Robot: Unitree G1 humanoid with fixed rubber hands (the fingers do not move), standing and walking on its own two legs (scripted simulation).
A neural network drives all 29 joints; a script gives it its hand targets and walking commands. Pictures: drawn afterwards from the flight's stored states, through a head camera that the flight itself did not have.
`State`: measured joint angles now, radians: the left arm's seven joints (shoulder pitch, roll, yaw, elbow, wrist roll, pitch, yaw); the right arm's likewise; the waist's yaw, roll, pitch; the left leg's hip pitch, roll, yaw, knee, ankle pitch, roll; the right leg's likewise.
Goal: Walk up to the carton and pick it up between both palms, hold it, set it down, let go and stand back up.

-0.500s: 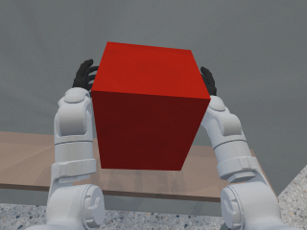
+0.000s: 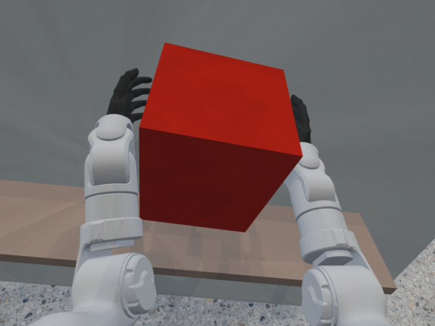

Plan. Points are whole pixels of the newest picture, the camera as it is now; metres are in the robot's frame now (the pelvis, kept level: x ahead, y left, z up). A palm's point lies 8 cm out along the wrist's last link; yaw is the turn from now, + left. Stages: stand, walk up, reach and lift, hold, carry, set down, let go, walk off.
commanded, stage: set down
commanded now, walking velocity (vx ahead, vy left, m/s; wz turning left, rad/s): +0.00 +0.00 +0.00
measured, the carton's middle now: (209, 147) +0.38 +0.00 +0.20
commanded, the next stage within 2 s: none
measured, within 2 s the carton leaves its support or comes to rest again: neither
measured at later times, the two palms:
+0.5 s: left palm (135, 145) +0.39 +0.14 +0.19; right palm (292, 164) +0.37 -0.16 +0.17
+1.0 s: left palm (144, 158) +0.40 +0.12 +0.16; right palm (293, 176) +0.38 -0.18 +0.14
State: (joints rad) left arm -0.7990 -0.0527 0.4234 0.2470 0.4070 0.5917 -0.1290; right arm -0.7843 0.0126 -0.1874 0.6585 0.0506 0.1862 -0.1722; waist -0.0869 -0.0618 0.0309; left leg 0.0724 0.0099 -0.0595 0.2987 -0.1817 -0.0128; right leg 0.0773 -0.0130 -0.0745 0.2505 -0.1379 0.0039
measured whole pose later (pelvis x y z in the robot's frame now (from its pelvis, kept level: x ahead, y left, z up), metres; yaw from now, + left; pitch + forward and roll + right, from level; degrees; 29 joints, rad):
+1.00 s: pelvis +0.01 +0.00 +0.00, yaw +0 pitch -6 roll -1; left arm -0.64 -0.09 0.31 0.34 0.34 0.40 -0.02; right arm -0.62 0.00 -0.20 0.70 0.00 -0.03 -0.14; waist -0.07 -0.06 0.07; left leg -0.02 0.02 -0.06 0.32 -0.19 -0.02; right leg 0.00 0.00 -0.08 0.24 -0.14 0.00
